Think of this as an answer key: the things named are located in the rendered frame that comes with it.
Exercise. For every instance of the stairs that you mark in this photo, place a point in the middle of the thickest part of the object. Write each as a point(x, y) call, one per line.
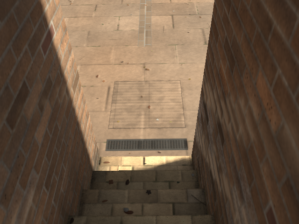
point(143, 190)

